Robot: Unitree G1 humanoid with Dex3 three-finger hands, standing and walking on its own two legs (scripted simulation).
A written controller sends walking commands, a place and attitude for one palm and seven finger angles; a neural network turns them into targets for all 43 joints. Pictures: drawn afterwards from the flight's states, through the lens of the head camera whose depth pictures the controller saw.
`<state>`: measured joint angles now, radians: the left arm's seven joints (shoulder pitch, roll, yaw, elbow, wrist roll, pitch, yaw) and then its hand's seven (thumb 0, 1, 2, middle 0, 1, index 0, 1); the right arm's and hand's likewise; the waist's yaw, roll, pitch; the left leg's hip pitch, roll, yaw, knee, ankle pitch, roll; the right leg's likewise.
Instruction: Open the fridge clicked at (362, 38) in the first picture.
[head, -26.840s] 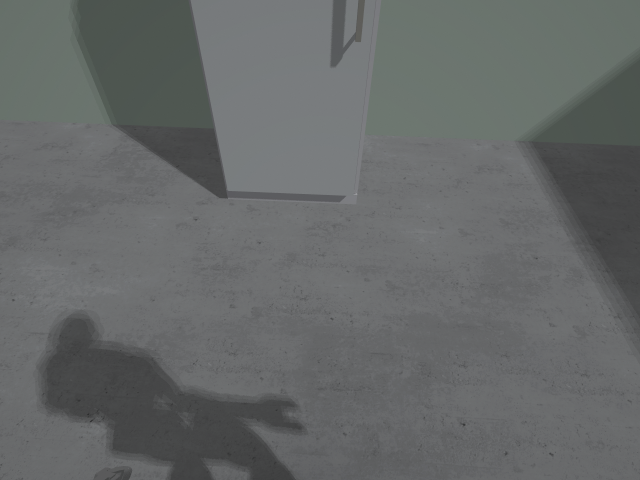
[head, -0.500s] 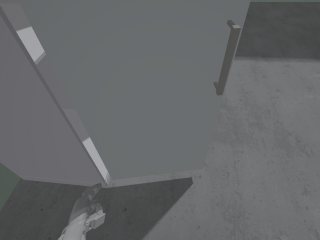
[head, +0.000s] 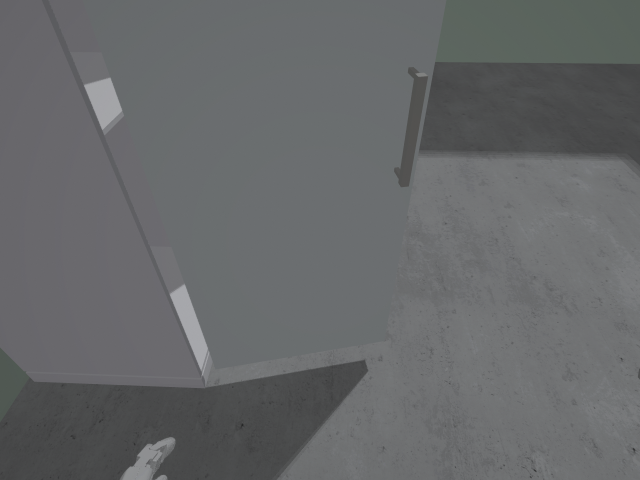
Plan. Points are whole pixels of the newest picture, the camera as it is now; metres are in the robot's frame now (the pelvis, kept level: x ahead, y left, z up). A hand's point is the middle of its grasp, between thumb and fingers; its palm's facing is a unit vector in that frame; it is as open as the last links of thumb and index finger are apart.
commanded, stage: stop stepping back and stand still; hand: right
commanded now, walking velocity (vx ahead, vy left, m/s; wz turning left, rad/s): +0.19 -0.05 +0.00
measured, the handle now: (408, 130) +0.74 -0.16 +0.12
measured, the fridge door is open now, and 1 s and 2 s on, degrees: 77 77 77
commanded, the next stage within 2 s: let the arm hang, fingers relaxed in 0.34 s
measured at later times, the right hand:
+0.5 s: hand out of the picture +0.18 -0.30 +0.10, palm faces +0.42 +0.78 -0.46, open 7.4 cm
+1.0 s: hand out of the picture -0.07 -0.22 -0.18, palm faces +0.13 +0.97 -0.22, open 7.2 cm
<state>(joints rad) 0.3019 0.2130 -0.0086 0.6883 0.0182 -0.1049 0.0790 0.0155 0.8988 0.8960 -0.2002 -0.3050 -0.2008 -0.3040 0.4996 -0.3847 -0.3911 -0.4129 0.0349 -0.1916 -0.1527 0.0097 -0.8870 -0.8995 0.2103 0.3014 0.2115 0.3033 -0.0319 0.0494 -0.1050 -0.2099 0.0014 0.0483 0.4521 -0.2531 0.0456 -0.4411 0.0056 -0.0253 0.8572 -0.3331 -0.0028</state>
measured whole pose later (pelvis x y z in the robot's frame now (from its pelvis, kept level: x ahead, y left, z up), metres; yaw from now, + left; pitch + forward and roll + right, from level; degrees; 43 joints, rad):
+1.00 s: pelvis -0.04 -0.02 +0.00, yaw -7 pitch -1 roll +1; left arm 0.32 0.16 0.01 1.10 0.03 0.03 0.03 0.01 0.91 0.90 -0.19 -0.30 -0.20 -0.30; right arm 0.29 -0.22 -0.02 1.10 -0.01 0.03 -0.02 -0.01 -0.94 -0.90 0.20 0.30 0.20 0.30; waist 0.01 0.01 0.06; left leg -0.22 -0.03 -0.01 0.40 -0.17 0.01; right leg -0.26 0.01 0.01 0.46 -0.19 -0.02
